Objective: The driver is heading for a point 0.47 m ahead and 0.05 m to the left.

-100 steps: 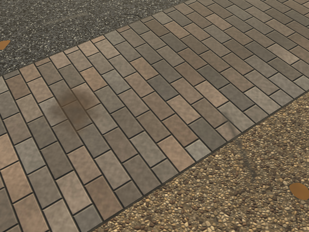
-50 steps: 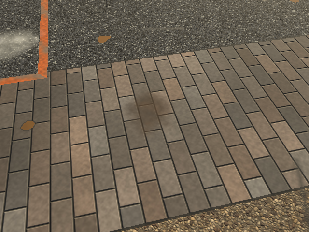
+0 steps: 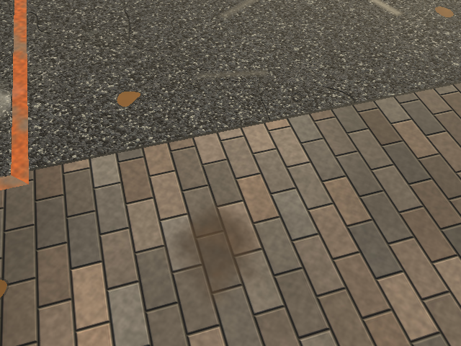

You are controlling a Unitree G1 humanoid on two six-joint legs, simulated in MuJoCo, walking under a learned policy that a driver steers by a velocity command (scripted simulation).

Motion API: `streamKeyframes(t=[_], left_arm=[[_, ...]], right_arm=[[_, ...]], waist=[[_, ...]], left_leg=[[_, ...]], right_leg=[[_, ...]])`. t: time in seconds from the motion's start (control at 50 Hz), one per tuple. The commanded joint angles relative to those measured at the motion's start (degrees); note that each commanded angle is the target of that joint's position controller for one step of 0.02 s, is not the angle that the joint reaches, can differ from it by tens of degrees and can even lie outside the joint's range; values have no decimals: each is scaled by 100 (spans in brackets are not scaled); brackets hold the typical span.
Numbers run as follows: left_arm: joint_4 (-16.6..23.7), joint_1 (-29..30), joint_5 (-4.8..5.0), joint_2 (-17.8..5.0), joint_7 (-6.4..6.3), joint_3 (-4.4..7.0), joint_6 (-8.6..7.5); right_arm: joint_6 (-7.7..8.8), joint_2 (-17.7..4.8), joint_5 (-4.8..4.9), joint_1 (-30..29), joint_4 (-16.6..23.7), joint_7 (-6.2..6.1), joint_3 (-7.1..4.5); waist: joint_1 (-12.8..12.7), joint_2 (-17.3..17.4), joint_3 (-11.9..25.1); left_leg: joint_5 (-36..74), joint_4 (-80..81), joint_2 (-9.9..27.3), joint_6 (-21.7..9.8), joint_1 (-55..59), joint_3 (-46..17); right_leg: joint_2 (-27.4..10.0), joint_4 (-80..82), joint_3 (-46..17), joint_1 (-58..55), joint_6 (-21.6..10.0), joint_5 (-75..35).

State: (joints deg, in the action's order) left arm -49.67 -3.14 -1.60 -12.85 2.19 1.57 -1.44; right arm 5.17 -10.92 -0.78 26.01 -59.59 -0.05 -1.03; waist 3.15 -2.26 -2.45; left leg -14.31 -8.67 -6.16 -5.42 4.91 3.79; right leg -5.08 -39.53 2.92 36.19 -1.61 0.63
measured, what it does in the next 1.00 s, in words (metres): walks ahead: right foot, then left foot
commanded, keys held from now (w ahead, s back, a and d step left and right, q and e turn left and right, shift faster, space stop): w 0.38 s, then w+q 0.04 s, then no key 0.58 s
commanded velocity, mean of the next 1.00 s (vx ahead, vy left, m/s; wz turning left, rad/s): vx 0.32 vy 0.00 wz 0.02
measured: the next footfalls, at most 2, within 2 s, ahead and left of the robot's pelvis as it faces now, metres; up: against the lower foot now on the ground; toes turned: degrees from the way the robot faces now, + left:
right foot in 0.12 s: +0.26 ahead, -0.10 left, +0.00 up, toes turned -4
left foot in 0.64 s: +0.52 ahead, +0.07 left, +0.00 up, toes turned +5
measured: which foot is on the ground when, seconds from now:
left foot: down 0.00-0.14, up 0.16-0.62, down 0.64-1.00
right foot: up 0.00-0.10, down 0.12-0.64, up 0.66-0.98, down 1.00-1.00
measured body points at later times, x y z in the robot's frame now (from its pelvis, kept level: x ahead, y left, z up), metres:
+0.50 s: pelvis +0.28 -0.03 +0.00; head +0.31 -0.04 +0.45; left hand +0.22 +0.21 -0.14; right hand +0.43 -0.26 -0.13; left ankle +0.44 +0.12 -0.69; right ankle +0.22 -0.09 -0.74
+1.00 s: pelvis +0.41 +0.00 -0.01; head +0.42 +0.00 +0.44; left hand +0.43 +0.23 -0.16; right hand +0.45 -0.23 -0.16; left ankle +0.48 +0.07 -0.74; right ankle +0.42 -0.13 -0.74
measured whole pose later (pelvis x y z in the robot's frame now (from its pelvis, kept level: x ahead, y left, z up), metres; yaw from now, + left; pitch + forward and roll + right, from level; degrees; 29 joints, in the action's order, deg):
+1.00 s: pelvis +0.41 +0.00 -0.01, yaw +1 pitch -1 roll +1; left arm -62.4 -14.3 -1.7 -9.2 -2.1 0.7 1.5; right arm 0.9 -9.6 -0.6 14.5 -60.6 -1.4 -0.5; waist 0.1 -1.2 -1.2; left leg -7.2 -24.2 -3.8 -5.3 -16.3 6.4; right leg -2.1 -30.6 -0.5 13.4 -1.0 17.0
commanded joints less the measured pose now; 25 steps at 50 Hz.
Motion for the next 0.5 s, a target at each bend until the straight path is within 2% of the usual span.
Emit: streamKeyframes(t=[0.02, 0.06, 0.08, 0.1, 0.12, 0.14, 0.16, 0.18, 0.2, 0.22, 0.24, 0.26, 0.28, 0.32, 0.34, 0.38, 0.42, 0.46, 0.5], left_arm=[[548, 778, 15, -307, -22, 21, -113], [546, 622, 21, -369, -47, 47, -160], [455, 301, 22, -431, -83, 81, -185], [261, -315, 23, -542, -134, 142, -218], [-68, -1309, -20, -669, -193, 221, -274], [-295, -2350, -166, -1097, -270, 353, -307], [-338, -2524, -219, -1594, -256, 484, -275], [-307, -2084, 44, -1288, -192, 445, -214], [-217, -1454, 103, -977, -179, 358, -222], [-205, -1182, 77, -633, -154, 279, -270], [-261, -1116, 70, -476, -168, 231, -315], [-363, -1119, 76, -303, -186, 175, -347], [-447, -1257, 73, -292, -191, 162, -394], [-606, -1550, 106, -442, -193, 192, -473], [-652, -1641, 108, -520, -194, 207, -486], [-722, -1841, 110, -539, -196, 198, -481], [-759, -1963, 94, -521, -197, 179, -476], [-835, -2093, 99, -433, -210, 124, -479], [-945, -2309, 88, -434, -236, 93, -463]], right_arm=[[23, -815, -45, 408, 28, -76, -138], [7, -882, -70, 286, -3, -113, -152], [5, -938, -80, 186, -2, -127, -166], [-10, -996, -95, 117, -11, -124, -183], [-29, -1004, -62, 6, 9, -110, -181], [-9, -839, 1, -20, 180, -90, -122], [-17, -255, 180, 699, 229, -13, -43], [-29, -857, 24, 286, 195, -42, -202], [-1, -848, 18, -187, 370, -25, -227], [24, -745, 8, -443, 416, -10, -208], [-27, -656, -45, -513, 408, 9, -216], [-110, -548, -122, -422, 392, 47, -194], [-176, -447, -140, -380, 374, 87, -186], [-259, -384, -159, -566, 445, 139, -184], [-287, -391, -162, -806, 530, 153, -182], [-311, -435, -153, -1372, 729, 169, -178], [-303, -408, -91, -1812, 868, 186, -146], [-267, -284, -61, -2160, 962, 173, -83], [-241, -215, -42, -2312, 962, 124, -34]], waist=[[19, 535, -407], [-150, 576, -326], [-316, 642, -150], [-572, 675, 181], [-999, 556, 689], [-1332, 152, 1374], [-915, -1152, 1961], [-874, -246, 1633], [-623, -123, 749], [-515, 159, 339], [-360, 129, 141], [-201, 23, 98], [-152, -36, 125], [-105, -18, 57], [-119, -21, -27], [-220, -31, -195], [-319, -64, -261], [-388, -53, -354], [-493, -133, -233]], left_leg=[[3238, -38, 1746, -553, 118, -677], [4219, -425, 1830, -504, 352, -595], [5063, -833, 1824, -433, 378, -526], [5682, -1556, 1775, -365, 375, -470], [5407, -2667, 1592, -260, -45, -301], [3544, -4301, 1327, -172, -1263, -142], [-1128, -6471, 130, 87, -3429, 20], [-1309, -6892, 323, -30, -3935, -810], [-754, -6719, 623, -54, -4129, -793], [-411, -6417, 818, -43, -3976, -745], [-272, -6132, 956, -6, -3751, -721], [-188, -5889, 1042, 65, -3454, -695], [-150, -5766, 1040, 121, -3311, -640], [2, -5510, 1097, 225, -3473, -509], [190, -5327, 1155, 281, -3670, -446], [623, -4824, 1241, 383, -4047, -322], [1030, -4164, 1214, 413, -4142, -238], [1346, -3396, 1064, 406, -3792, -12], [1559, -2913, 840, 358, -3423, 184]], right_leg=[[213, 448, 186, 154, -154, 85], [377, 692, 245, -234, -348, 496], [549, 783, 310, -728, -458, 749], [738, 922, 353, -1433, -582, 921], [749, 1290, 321, -2684, -746, 627], [-355, 1323, -865, -4253, -1048, 1110], [-1981, 1870, -3829, -5669, -1904, 1329], [-1727, 2285, -4111, -5221, -1805, 1578], [-1561, 2421, -3099, -4364, -1619, 1479], [-1310, 2640, -2505, -3679, -1464, 914], [-1060, 2760, -2034, -3235, -1279, 547], [-842, 2883, -1650, -2891, -1127, 274], [-783, 2938, -1460, -2777, -1105, 9], [-696, 3064, -1181, -2720, -1128, -328], [-658, 3163, -1071, -2719, -1126, -304], [-561, 3291, -894, -2810, -1083, -411], [-454, 3334, -563, -2942, -962, -609], [-342, 3143, -245, -2894, -837, -1913], [-310, 2845, -43, -3113, -729, -2863]])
